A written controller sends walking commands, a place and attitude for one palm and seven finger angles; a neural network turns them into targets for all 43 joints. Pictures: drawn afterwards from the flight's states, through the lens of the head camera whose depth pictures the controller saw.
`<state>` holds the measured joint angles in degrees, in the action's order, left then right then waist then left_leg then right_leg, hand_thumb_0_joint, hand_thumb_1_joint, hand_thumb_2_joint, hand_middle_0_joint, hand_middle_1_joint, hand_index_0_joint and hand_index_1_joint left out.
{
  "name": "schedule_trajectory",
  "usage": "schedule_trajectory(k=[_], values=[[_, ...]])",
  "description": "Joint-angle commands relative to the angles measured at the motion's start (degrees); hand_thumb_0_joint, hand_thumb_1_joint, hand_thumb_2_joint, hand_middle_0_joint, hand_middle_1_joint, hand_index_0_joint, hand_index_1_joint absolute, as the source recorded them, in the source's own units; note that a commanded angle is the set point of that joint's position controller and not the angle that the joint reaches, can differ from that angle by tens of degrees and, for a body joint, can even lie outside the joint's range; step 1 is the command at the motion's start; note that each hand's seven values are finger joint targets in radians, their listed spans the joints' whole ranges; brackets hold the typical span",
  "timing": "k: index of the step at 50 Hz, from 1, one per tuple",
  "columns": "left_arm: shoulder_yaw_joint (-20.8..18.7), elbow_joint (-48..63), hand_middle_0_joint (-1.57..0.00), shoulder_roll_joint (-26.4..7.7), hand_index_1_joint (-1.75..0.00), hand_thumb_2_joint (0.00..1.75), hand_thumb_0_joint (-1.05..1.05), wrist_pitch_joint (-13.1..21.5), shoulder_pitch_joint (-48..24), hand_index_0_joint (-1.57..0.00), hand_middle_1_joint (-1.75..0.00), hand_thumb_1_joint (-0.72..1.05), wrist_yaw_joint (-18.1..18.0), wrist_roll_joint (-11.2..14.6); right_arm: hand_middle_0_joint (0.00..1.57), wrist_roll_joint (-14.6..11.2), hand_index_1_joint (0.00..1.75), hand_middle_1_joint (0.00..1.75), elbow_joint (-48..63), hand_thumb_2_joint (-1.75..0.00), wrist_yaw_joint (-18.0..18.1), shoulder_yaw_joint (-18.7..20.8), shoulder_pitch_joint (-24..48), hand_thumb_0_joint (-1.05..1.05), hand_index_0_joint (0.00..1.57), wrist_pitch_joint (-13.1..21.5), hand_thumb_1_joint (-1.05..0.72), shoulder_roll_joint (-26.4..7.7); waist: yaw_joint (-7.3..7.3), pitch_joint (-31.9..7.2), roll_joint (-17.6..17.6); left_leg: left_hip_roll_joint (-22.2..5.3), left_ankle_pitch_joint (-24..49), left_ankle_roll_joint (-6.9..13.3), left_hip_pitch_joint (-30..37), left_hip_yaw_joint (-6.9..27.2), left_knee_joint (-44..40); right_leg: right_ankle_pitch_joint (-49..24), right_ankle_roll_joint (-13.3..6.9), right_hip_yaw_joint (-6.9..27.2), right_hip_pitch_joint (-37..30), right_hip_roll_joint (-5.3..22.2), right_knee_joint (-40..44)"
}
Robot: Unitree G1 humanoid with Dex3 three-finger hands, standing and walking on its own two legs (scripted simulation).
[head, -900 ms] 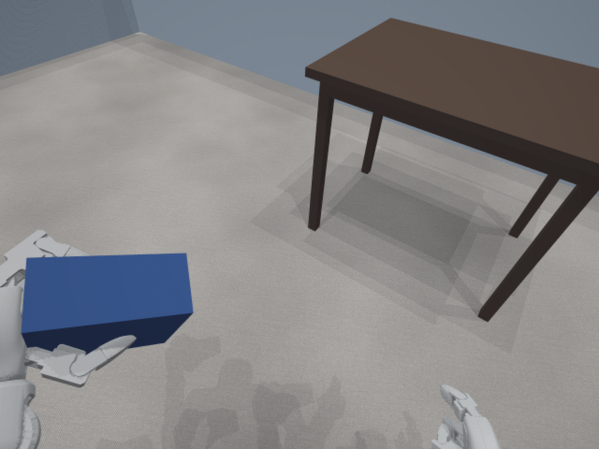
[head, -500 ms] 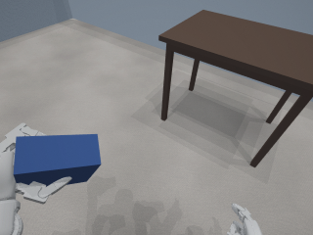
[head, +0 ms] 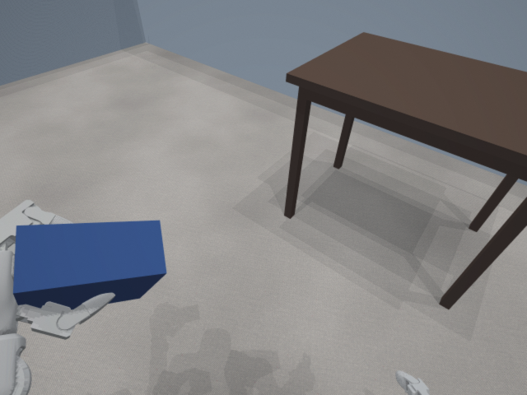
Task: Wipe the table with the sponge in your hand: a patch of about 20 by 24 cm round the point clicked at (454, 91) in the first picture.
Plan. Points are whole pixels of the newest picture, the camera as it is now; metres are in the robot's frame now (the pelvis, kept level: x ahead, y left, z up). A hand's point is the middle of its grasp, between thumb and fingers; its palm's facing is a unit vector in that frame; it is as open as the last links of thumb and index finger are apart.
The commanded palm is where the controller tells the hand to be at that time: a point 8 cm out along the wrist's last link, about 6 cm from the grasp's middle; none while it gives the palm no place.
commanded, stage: walk to a spot facing it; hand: left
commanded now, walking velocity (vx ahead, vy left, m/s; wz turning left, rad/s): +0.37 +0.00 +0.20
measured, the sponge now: (112, 267) +0.23 +0.20 +0.15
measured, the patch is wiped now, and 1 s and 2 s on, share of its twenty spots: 0.00 0.00 0.00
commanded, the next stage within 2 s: turn to face it in 1.18 s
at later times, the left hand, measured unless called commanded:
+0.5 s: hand (120, 169) +0.37 +0.23 +0.18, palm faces +0.41 -0.77 -0.48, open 10.1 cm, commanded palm +0.32 +0.27 +0.19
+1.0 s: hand (147, 129) +0.46 +0.21 +0.20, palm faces +0.58 -0.66 -0.48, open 10.1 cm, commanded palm +0.39 +0.24 +0.19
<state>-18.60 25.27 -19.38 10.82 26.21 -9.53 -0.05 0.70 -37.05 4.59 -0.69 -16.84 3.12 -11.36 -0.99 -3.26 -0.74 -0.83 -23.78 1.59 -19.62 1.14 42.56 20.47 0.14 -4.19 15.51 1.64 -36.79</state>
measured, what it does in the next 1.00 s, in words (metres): walks ahead: right foot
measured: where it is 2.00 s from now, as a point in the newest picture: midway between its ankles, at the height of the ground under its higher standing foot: (280, 385)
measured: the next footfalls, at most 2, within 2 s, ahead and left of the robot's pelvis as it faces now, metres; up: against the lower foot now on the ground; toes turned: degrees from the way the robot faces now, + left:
right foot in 0.54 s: +0.34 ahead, -0.12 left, +0.00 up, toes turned -7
left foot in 1.16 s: +0.38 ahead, +0.10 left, +0.00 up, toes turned +28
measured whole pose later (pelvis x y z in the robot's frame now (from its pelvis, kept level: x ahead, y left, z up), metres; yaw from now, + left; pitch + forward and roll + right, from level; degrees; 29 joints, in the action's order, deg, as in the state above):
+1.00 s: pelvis +0.31 -0.07 +0.02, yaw +15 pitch -1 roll +3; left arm -21.4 30.3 -21.7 11.0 28.2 -8.9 1.1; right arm 0.9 -33.1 3.7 2.7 -12.2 0.8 -14.1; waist 0.2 4.2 0.9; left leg -6.8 -14.7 -2.1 -33.0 -9.1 52.3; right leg 18.9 -4.6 -21.0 9.2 5.7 -28.6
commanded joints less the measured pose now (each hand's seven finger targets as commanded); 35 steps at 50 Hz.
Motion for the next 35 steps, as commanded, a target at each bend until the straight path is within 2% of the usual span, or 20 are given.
schedule_trajectory(k=[1, 3, 4, 5, 6, 7, 8, 10, 13, 20, 23, 25, 26, 27, 28, 29, 30, 31, 33, 35], values=[[-5.7, 11.54, -1.2, -11.3, -1.6, 1.3, 0.0, 4.39, -10.58, -1.2, -1.6, 0.1, -1.33, -0.22, 0.2, -0.32, 0.3, 0.3, 9.24, -0.9, 0.37, 1.83, 10.1, 0.0, 0.2, 3.74, -0.9, -6.16, 1.18, 6.44, 10.69, -2.64, -3.38, -0.48, -14.07, -3.54, 3.59, 11.65, -12.38, 23.52, -6.18, 19.79, 19.83], [-7.56, 13.21, -1.2, -12.48, -1.6, 1.3, 0.0, 4.7, -8.74, -1.2, -1.6, 0.1, -1.43, -0.13, 0.2, 0.07, 0.3, 0.3, 8.92, -0.9, 0.51, 1.45, 8.89, 0.0, 0.2, 3.06, -0.9, -5.21, 0.29, 4.39, 6.0, -1.62, 3.23, -0.2, -0.18, -6.86, -9.25, 2.35, -8.85, 11.15, -0.77, 14.21, 11.88], [-7.83, 15.31, -1.2, -12.25, -1.6, 1.3, 0.0, 4.92, -8.05, -1.2, -1.6, 0.1, -1.25, 0.47, 0.2, -0.13, 0.3, 0.3, 9.19, -0.9, 0.7, 1.76, 7.84, 0.0, 0.2, 3.02, -0.9, -5.44, -0.63, 1.56, 0.83, -0.81, 7.88, 0.3, 8.61, -6.27, -15.64, -3.82, -5.72, 4.23, 1.61, 9.16, 0.57], [-7.86, 19.02, -1.2, -11.51, -1.6, 1.3, 0.0, 5.38, -6.69, -1.2, -1.6, 0.1, -1.18, 0.83, 0.2, -0.21, 0.3, 0.3, 10.03, -0.9, 0.89, 2.68, 7.51, 0.0, 0.2, 3.41, -0.9, -7.3, -1.33, -2.7, -14.3, -8.32, 12.93, 4.04, 19.68, 7.57, -21.8, -6.41, -1.29, -2.47, 10.2, 2.89, -17.06], [-7.23, 22.55, -1.2, -11.37, -1.6, 1.3, 0.0, 6.72, -6.05, -1.2, -1.6, 0.1, -1.57, 0.91, 0.2, -0.12, 0.3, 0.3, 10.49, -0.9, 0.42, 2.69, 8.05, 0.0, 0.2, 3.55, -0.9, -6.73, -0.99, -4.05, -22.94, -19.98, 27.06, 9.26, 27.82, 26.42, -23.49, 13.56, 0.69, -1.38, 22.81, -1.03, -28.94], [-7.92, 20.7, -1.2, -13.53, -1.6, 1.3, 0.0, 6.8, -6.51, -1.2, -1.6, 0.1, -1.63, -0.09, 0.2, 0.37, 0.3, 0.3, 9.42, -0.9, -0.26, 2.16, 7.72, 0.0, 0.2, 3.7, -0.9, -5.75, -1.15, -3.03, -15.37, -23.21, 25.77, 11.41, 25.08, 31.35, -24.17, 13.97, -0.29, 3.43, 24.88, 1.27, -34.96], [-7.91, 20.7, -1.2, -13.15, -1.6, 1.3, 0.0, 6.26, -7.24, -1.2, -1.6, 0.1, -1.34, 0.14, 0.2, 0.91, 0.3, 0.3, 8.83, -0.9, -0.54, 2.11, 8.11, 0.0, 0.2, 3.81, -0.9, -5.97, -1.41, -0.77, -12.32, -23.95, 27.44, 12.65, 23.69, 30.67, -24.19, 12.35, 0.05, 4.76, 28.01, 3.3, -36.96], [-5.87, 22.03, -1.2, -10.37, -1.6, 1.3, 0.0, 5.56, -7.31, -1.2, -1.6, 0.1, -0.91, 0.56, 0.2, -0.51, 0.3, 0.3, 8.48, -0.9, -1.31, 3.46, 7.39, 0.0, 0.2, 4.7, -0.9, -6.7, -1.02, 0.56, -6.77, -20.87, 30.79, 11.56, 26.48, 21.34, -22.02, 10.11, 0.69, 3.48, 31.72, 3.81, -33.75], [-5.79, 19.57, -1.2, -8.69, -1.6, 1.3, 0.0, 4.57, -1.2, -1.2, -1.6, 0.1, -0.38, 0.74, 0.2, -1.04, 0.3, 0.3, 8.12, -0.9, -1.55, 3.63, 6.27, 0.0, 0.2, 5.09, -0.9, -6.65, -0.23, 0.34, -10.09, -15.07, 31.17, 7.59, 23.43, 7.81, -23.22, 1.2, 1.61, -0.87, 28.85, 3.27, -29.19], [-8.67, 14.4, -1.2, -10.66, -1.6, 1.3, 0.0, 3.93, -1.07, -1.2, -1.6, 0.1, 1.2, 0.77, 0.2, -0.19, 0.3, 0.3, 9.0, -0.9, -0.53, 3.52, 6.83, 0.0, 0.2, 4.94, -0.9, -5.76, -0.08, 2.95, -10.93, -14.84, 34.04, 5.66, 17.92, -0.03, -25.63, -7.57, 1.7, -6.05, 20.12, 2.79, -11.73], [-8.93, 14.32, -1.2, -11.52, -1.6, 1.3, 0.0, 4.19, -4.05, -1.2, -1.6, 0.1, 1.52, 0.86, 0.2, -0.05, 0.3, 0.3, 8.82, -0.9, -0.05, 3.25, 7.85, 0.0, 0.2, 5.4, -0.9, -5.75, 1.02, 2.07, -11.43, -15.11, 39.58, 6.26, 13.46, -2.44, -19.29, -6.83, 0.61, -8.23, 6.44, -0.12, -1.85], [-8.53, 15.24, -1.2, -11.29, -1.6, 1.3, 0.0, 3.52, -5.72, -1.2, -1.6, 0.1, 1.45, 0.73, 0.2, -0.57, 0.3, 0.3, 8.76, -0.9, -0.05, 2.94, 8.88, 0.0, 0.2, 5.05, -0.9, -5.3, 1.86, -2.13, -9.14, -12.17, 35.84, 5.18, 10.85, -4.16, -6.49, -11.34, 0.47, -10.57, -7.1, -2.3, 5.29], [-8.91, 15.46, -1.2, -12.26, -1.6, 1.3, 0.0, 3.04, -5.47, -1.2, -1.6, 0.1, 1.3, 0.39, 0.2, -0.93, 0.3, 0.3, 8.68, -0.9, -0.17, 3.04, 9.69, 0.0, 0.2, 4.76, -0.9, -5.23, 2.67, -4.62, -4.61, -9.72, 30.56, 4.03, 6.52, -5.14, 3.86, -11.95, -0.31, -7.03, -15.19, 0.49, 7.01], [-10.32, 15.77, -1.2, -14.68, -1.6, 1.3, 0.0, 2.77, -6.08, -1.2, -1.6, 0.1, 0.94, -0.16, 0.2, -1.37, 0.3, 0.3, 9.06, -0.9, -0.44, 3.37, 8.96, 0.0, 0.2, 4.11, -0.9, -3.96, 2.28, -8.77, 8.54, -4.45, 14.11, 1.95, -4.52, -7.83, 22.34, -16.76, -4.99, 9.65, -24.61, 13.6, 8.7], [-13.85, 16.77, -1.2, -17.84, -1.6, 1.3, 0.0, 3.18, -6.53, -1.2, -1.6, 0.1, 0.49, 0.34, 0.2, -0.89, 0.3, 0.3, 10.71, -0.9, -0.3, 3.3, 10.45, 0.0, 0.2, 4.08, -0.9, -4.41, 2.49, -11.13, 16.88, 2.55, -8.11, 0.54, -15.89, -3.08, 36.69, -24.83, -10.18, 32.85, -27.04, 24.54, 14.89], [-14.3, 17.2, -1.2, -17.03, -1.6, 1.3, 0.0, 4.43, -9.33, -1.2, -1.6, 0.1, 0.22, 0.29, 0.2, -0.09, 0.3, 0.3, 10.46, -0.9, -0.16, 3.05, 10.46, 0.0, 0.2, 4.13, -0.9, -5.13, 2.1, -9.19, 10.01, -0.35, -6.06, 0.4, -14.61, 3.34, 39.98, -15.61, -9.18, 32.35, -20.96, 25.71, 18.97], [-13.7, 17.73, -1.2, -17.39, -1.6, 1.3, 0.0, 5.12, -8.84, -1.2, -1.6, 0.1, 0.8, 0.3, 0.2, -0.41, 0.3, 0.3, 8.97, -0.9, -0.88, 4.29, 9.93, 0.0, 0.2, 3.7, -0.9, -6.55, 1.8, -7.32, 10.09, -2.18, -2.68, -0.29, -13.96, 3.96, 42.21, -2.1, -7.27, 31.98, -15.2, 25.6, 21.86], [-13.81, 16.19, -1.2, -17.32, -1.6, 1.3, 0.0, 5.41, -3.6, -1.2, -1.6, 0.1, 1.01, 0.46, 0.2, -0.34, 0.3, 0.3, 9.27, -0.9, -1.18, 3.62, 11.82, 0.0, 0.2, 2.95, -0.9, -6.08, 2.13, -3.5, 5.21, -3.68, 0.89, -1.06, -16.11, 3.55, 43.01, 1.51, -8.79, 29.1, -10.76, 25.5, 22.04], [-13.82, 15.72, -1.2, -15.49, -1.6, 1.3, 0.0, 5.81, -0.03, -1.2, -1.6, 0.1, 1.29, 0.54, 0.2, -0.39, 0.3, 0.3, 8.65, -0.9, -1.65, 3.17, 12.01, 0.0, 0.2, 0.92, -0.9, -4.9, 1.57, -0.96, 2.25, -5.19, 5.25, -2.53, -17.05, 1.74, 42.37, -2.16, -7.19, 15.42, -5.87, 22.06, 21.54], [-13.58, 16.31, -1.2, -14.8, -1.6, 1.3, 0.0, 5.69, -0.07, -1.2, -1.6, 0.1, 1.27, 1.05, 0.2, -0.56, 0.3, 0.3, 9.07, -0.9, -1.64, 3.46, 11.79, 0.0, 0.2, -0.04, -0.9, -5.12, 0.65, -1.76, 2.57, -5.63, 7.28, -3.54, -18.26, 0.31, 40.11, -7.5, -6.32, 7.69, -6.09, 20.35, 21.26]])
